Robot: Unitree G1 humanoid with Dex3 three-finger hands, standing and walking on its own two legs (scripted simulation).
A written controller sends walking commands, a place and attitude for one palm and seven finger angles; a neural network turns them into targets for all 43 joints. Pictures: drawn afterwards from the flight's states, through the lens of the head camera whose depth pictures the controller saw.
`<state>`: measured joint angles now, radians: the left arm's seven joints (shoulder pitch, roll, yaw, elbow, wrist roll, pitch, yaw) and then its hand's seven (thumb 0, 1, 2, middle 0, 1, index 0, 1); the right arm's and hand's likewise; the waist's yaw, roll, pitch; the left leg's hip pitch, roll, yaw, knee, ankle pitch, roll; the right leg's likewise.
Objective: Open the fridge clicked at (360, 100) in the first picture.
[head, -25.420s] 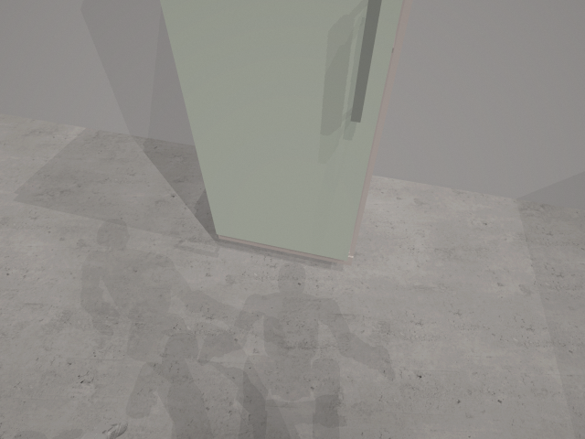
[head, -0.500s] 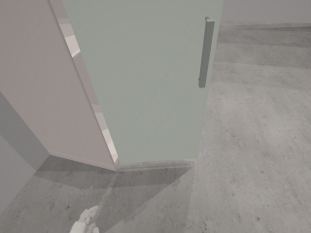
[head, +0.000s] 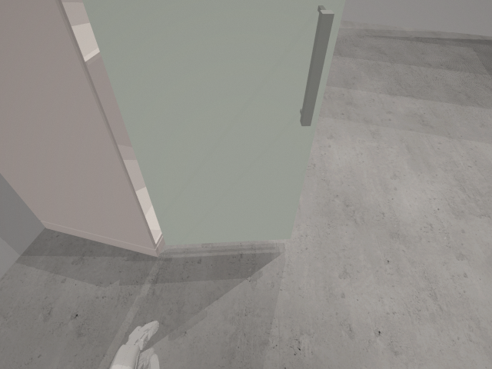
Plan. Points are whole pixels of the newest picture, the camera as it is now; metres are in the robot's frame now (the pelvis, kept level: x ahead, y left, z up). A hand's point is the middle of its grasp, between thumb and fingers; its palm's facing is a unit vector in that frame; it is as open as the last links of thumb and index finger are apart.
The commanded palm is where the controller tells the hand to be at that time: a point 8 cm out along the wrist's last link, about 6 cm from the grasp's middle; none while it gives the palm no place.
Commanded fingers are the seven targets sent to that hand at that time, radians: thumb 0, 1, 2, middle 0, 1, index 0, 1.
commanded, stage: stop stepping back and stand still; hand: right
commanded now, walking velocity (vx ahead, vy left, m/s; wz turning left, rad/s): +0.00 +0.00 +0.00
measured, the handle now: (312, 71) +0.75 -0.11 +0.14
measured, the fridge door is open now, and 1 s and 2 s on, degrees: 71 71 71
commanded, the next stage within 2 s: let the arm hang, fingers relaxed in 0.40 s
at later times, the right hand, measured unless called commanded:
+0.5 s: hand out of the picture +0.24 -0.27 +0.17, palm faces +0.42 +0.78 -0.46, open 7.4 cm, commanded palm none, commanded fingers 0.00 -0.90 -0.90 0.20 0.30 0.20 0.30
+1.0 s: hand out of the picture -0.02 -0.21 -0.16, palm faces +0.03 +0.98 -0.21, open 7.1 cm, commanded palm none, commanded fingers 0.00 -0.90 -0.90 0.20 0.30 0.20 0.30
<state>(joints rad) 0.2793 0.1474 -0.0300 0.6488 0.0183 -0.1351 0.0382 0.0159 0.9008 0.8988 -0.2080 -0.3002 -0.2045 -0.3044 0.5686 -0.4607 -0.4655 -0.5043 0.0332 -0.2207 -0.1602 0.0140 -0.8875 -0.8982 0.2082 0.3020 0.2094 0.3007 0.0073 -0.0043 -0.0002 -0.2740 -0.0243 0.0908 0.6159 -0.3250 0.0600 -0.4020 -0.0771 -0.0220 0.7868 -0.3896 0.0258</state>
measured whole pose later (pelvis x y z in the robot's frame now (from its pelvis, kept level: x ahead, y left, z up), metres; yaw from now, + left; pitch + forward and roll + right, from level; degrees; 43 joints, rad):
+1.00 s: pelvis +0.01 -0.01 +0.02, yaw -2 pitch +0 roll +1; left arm 0.31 0.17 -0.01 1.08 0.03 0.04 0.02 0.01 0.91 0.90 -0.20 -0.30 -0.20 -0.30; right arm 0.31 -0.22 0.00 1.08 -0.02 0.02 -0.02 0.00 -0.96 -0.90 0.20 0.30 0.20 0.30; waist 0.00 0.01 0.06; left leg -0.18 -0.02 0.11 0.42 -0.24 0.03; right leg -0.29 -0.02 -0.05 0.47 -0.19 -0.02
